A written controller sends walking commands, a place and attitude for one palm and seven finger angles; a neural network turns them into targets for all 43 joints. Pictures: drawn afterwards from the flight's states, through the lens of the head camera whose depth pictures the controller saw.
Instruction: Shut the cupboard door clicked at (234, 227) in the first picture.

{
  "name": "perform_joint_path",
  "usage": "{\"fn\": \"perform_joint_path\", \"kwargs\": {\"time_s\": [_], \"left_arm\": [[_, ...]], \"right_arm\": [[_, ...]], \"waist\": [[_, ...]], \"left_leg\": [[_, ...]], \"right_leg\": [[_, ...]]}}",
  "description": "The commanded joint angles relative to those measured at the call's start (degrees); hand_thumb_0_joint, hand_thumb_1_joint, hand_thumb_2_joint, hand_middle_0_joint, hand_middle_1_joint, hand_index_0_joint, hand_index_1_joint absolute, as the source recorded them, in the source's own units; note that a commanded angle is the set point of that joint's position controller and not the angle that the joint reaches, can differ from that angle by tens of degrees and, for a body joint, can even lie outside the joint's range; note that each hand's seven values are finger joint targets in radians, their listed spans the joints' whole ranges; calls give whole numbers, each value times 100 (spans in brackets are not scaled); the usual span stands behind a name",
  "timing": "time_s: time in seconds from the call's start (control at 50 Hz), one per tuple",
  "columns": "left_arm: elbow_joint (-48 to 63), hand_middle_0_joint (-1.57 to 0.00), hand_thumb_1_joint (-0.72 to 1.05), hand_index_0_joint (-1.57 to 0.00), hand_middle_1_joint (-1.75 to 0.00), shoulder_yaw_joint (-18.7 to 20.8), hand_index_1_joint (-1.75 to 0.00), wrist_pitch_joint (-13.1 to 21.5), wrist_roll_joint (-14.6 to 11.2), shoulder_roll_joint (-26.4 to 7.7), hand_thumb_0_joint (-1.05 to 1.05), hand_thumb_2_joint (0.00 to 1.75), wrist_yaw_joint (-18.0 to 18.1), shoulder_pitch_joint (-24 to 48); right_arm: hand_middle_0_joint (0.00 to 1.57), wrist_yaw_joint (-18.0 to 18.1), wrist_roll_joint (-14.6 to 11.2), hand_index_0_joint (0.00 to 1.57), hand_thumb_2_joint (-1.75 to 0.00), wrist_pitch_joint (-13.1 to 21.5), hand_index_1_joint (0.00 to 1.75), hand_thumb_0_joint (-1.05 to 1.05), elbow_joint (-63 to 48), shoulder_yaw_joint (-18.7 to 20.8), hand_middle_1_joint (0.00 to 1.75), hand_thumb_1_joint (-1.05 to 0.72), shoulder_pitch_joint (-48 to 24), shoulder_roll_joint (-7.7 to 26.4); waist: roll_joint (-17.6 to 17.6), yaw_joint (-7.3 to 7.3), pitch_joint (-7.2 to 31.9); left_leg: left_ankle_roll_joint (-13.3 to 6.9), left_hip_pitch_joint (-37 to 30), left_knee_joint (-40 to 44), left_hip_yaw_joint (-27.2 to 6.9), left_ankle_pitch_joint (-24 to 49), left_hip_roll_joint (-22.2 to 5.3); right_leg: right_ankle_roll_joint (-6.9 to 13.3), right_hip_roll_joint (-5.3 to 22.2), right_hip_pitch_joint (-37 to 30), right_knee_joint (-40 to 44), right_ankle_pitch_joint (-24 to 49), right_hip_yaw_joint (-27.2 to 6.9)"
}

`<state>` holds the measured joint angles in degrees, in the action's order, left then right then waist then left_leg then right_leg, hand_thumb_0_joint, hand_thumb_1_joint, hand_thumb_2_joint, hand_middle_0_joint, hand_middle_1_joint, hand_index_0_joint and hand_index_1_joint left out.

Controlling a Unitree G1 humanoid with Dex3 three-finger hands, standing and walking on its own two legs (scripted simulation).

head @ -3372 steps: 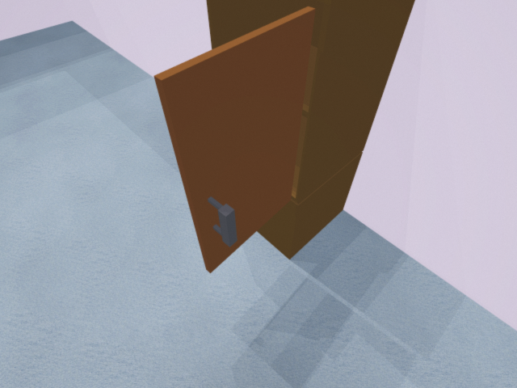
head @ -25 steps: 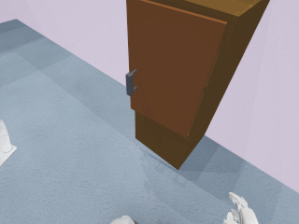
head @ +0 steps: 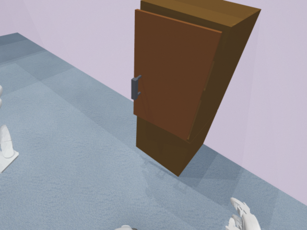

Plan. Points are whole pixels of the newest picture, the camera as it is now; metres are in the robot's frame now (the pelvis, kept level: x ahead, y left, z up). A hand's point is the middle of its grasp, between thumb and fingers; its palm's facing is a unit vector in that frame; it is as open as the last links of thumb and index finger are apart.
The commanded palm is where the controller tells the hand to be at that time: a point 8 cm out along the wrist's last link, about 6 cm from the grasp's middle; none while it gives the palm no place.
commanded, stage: stop stepping back and stand still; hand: left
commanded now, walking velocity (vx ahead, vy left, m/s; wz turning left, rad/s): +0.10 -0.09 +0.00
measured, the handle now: (137, 87) +0.82 +0.11 -0.09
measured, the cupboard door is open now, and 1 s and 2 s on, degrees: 7 7 7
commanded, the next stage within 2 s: let the arm hang, fingers relaxed in 1.14 s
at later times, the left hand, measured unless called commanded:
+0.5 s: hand out of the picture +0.14 +0.37 +0.18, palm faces +0.52 -0.78 -0.35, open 7.4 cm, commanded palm +0.07 +0.39 +0.20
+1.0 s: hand out of the picture +0.17 +0.34 +0.17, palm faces +0.38 -0.81 -0.45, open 7.4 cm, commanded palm +0.11 +0.38 +0.20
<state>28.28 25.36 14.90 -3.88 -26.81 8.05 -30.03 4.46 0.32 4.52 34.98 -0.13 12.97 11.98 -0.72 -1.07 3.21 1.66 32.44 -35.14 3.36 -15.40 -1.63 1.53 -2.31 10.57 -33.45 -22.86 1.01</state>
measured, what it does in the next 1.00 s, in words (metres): steps to the left: right foot, then left foot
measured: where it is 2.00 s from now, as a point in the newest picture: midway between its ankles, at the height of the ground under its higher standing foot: outside the picture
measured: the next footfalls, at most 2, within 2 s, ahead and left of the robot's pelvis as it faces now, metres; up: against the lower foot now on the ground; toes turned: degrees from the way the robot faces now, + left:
right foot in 0.24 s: -0.05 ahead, -0.03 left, +0.00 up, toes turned -5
left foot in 0.42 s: +0.02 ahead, +0.21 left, +0.00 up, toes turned +3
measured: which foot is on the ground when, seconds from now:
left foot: down 0.00-0.22, up 0.24-0.40, down 0.42-1.00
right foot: down 0.00-0.06, up 0.08-0.22, down 0.24-0.44, up 0.46-0.66, down 0.68-1.00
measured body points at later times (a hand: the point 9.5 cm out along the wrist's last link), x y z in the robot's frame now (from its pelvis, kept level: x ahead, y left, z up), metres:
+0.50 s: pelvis -0.07 +0.09 +0.00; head -0.09 +0.11 +0.45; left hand +0.10 +0.41 +0.20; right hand +0.05 -0.15 -0.08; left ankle -0.03 +0.21 -0.72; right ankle -0.09 -0.02 -0.71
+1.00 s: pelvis -0.05 +0.09 +0.01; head -0.05 +0.09 +0.46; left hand +0.14 +0.38 +0.20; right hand +0.07 -0.17 -0.08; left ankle -0.02 +0.21 -0.72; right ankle -0.11 +0.02 -0.72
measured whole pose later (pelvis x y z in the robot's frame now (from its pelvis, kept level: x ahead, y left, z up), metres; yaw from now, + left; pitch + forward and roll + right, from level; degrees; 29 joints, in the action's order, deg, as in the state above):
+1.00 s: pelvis -0.05 +0.09 +0.01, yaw -4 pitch +1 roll +0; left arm 27.0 23.2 8.2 -3.1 -23.3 10.0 -32.0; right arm 4.7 -0.8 2.3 36.7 0.0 14.4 13.2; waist 0.7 -0.9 1.4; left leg 0.3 17.1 -31.5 5.7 -14.9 -3.2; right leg 3.1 -1.9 9.8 -29.7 -20.7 5.0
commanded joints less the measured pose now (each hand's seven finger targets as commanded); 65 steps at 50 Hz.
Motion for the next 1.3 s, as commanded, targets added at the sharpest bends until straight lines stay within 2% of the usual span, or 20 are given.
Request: {"fn": "perform_joint_path", "kwargs": {"time_s": [0.0, 0.04, 0.06, 0.1, 0.16, 0.18, 0.2, 0.22, 0.24, 0.26, 0.3, 0.36, 0.4, 0.44, 0.6, 0.72, 0.84, 1.2, 1.22, 1.28], "left_arm": [[1188, -20, 90, -20, -30, 339, -30, 17, -5, -845, 0, 90, 162, 1073], [1505, -20, 90, -20, -30, 459, -30, -10, 2, -974, 0, 90, 195, 1734], [1612, -20, 90, -20, -30, 627, -30, -15, 46, -1040, 0, 90, 191, 1629], [1892, -20, 90, -20, -30, 812, -30, -70, -43, -1157, 0, 90, 80, 981], [1872, -20, 90, -20, -30, 955, -30, -184, -218, -1062, 0, 90, -22, -1068], [2160, -20, 90, -20, -30, 1007, -30, -226, -203, -1187, 0, 90, 20, -1302], [2433, -20, 90, -20, -30, 1152, -30, -232, -184, -1348, 0, 90, 42, -1134], [2747, -20, 90, -20, -30, 1353, -30, -189, -150, -1604, 0, 90, 99, -136], [2298, -20, 90, -20, -30, 1684, -30, -162, -170, -1796, 0, 90, 193, 403], [1275, -20, 90, -20, -30, 1065, -30, -258, -29, -1101, 0, 90, 249, 430], [795, -20, 90, -20, -30, 673, -30, -331, 78, -866, 0, 90, 321, 720], [670, -20, 90, -20, -30, 310, -30, -322, 166, -734, 0, 90, 363, 991], [1075, -20, 90, -20, -30, 287, -30, -237, 152, -754, 0, 90, 353, 1054], [1355, -20, 90, -20, -30, 553, -30, -168, 90, -1023, 0, 90, 242, 1044], [1542, -20, 90, -20, -30, 625, -30, -282, 70, -807, 0, 90, 228, 20], [1000, -20, 90, -20, -30, 762, -30, -437, -81, -809, 0, 90, 250, -315], [1067, -20, 90, -20, -30, 672, -30, -351, 37, -920, 0, 90, 339, 36], [924, -20, 90, -20, -30, 576, -30, -242, 22, -758, 0, 90, 287, -258], [-3028, -20, 90, -20, -30, -2040, -30, -1071, 421, 212, 0, 90, -535, 436], [-3819, -20, 90, -20, -30, -2067, -30, -1506, 487, 486, 0, 90, -794, 794]], "right_arm": [[20, 116, 4, 20, -90, 200, 30, 0, -634, 226, 30, -90, -229, 726], [20, 196, 8, 20, -90, 433, 30, 0, -722, 242, 30, -90, -489, 896], [20, 141, 54, 20, -90, 502, 30, 0, -749, 282, 30, -90, -501, 869], [20, -55, 69, 20, -90, 561, 30, 0, -833, 420, 30, -90, -553, 694], [20, -305, -15, 20, -90, 448, 30, 0, -1016, 446, 30, -90, -406, 437], [20, -360, -132, 20, -90, 367, 30, 0, -954, 401, 30, -90, -338, 396], [20, -349, -191, 20, -90, 270, 30, 0, -802, 484, 30, -90, -274, 523], [20, -272, -50, 20, -90, 210, 30, 0, -714, 397, 30, -90, -354, 592], [20, -257, 146, 20, -90, 138, 30, 0, -649, 229, 30, -90, -362, 621], [20, -163, 81, 20, -90, 89, 30, 0, -635, 132, 30, -90, -208, 310], [20, -16, 16, 20, -90, 198, 30, 0, -551, 306, 30, -90, -443, 686], [20, 142, 5, 20, -90, 298, 30, 0, -463, 192, 30, -90, -344, 702], [20, 179, -41, 20, -90, 373, 30, 0, -681, 205, 30, -90, -397, 855], [20, 145, 11, 20, -90, 421, 30, 0, -590, 144, 30, -90, -474, 695], [20, -88, 21, 20, -90, 306, 30, 0, -820, 193, 30, -90, -439, 607], [20, -51, -53, 20, -90, 87, 30, 0, -836, 223, 30, -90, -343, 573], [20, 15, -113, 20, -90, 92, 30, 0, -757, 179, 30, -90, -522, 591], [20, 48, -145, 20, -90, 15, 30, 0, -892, 172, 30, -90, -458, 606], [20, -463, -227, 20, -90, 348, 30, 0, -166, 349, 30, -90, -1093, 1635], [20, -433, -10, 20, -90, -51, 30, 0, 137, 349, 30, -90, -326, 1304]], "waist": [[217, -223, -553], [-1990, -60, -426], [-2464, 94, -103], [-2209, 307, 653], [-1463, 431, 1090], [-125, 378, 1018], [1868, 223, 317], [1454, -58, -273], [204, -122, -176], [434, -143, -14], [402, -5, -750], [-180, -68, -669], [-1101, -8, -559], [-1352, -80, -466], [-1198, -11, 53], [222, -26, 261], [-25, -17, 204], [-165, 43, 453], [-206, -75, -146], [518, 61, 210]], "left_leg": [[33, -2284, -208, -921, -887, -209], [65, -649, 3257, -2598, -3447, -961], [494, -424, 3888, -2713, -4111, -1176], [1137, -690, 3787, -1532, -2981, -826], [1048, -989, 2193, 289, -1386, 9], [883, -1328, -167, 942, -1101, 502], [520, -1361, -3378, -116, -1083, 343], [168, 40, -4546, -686, -1193, 215], [107, -358, -4377, -918, -894, -346], [-5, -247, -2895, -630, -909, -316], [-125, -886, -1549, -412, -788, -366], [-255, -1898, 635, -109, -782, -171], [-674, -2039, 1677, -1766, -815, -1240], [-761, -1227, 2822, -2622, -3015, -1694], [-350, -1094, 2035, -758, -1650, -1125], [-221, -1398, 477, -211, -209, -506], [-221, -1843, 477, -195, 1163, -411], [-264, -2008, 704, -244, 1836, -497], [-287, -1728, 24, -213, 2695, -602], [-392, -1722, 175, -349, 1809, -614]], "right_leg": [[344, 849, 3108, 1048, -1841, -374], [-150, -420, 1098, -1133, -1463, 303], [-134, -806, 462, -2158, -1395, 358], [-67, -1015, -358, -2567, -1243, 645], [275, -769, -1000, -242, -1230, 1135], [624, 113, -196, 1096, -1170, 493], [1103, 1850, 1880, 2013, -1067, -1548], [1565, 2474, 2401, 2371, -1431, -2355], [1551, 2556, 2650, 2286, -1263, -2196], [948, 1860, 1657, 2119, -1763, -1601], [889, 1674, 2002, 2055, -1782, -1774], [474, 1050, 1549, 1063, -1073, -774], [-18, 265, 1575, -267, -128, -93], [-191, 61, 1155, -1159, -370, 36], [-59, -1, -301, 656, 251, 410], [327, 914, 154, 1318, 733, -980], [173, 1042, 145, 945, 2756, -673], [-101, 747, -183, 940, 2959, -408], [21, 1124, 397, 193, 3806, 147], [125, 974, 407, 413, 2780, -172]]}}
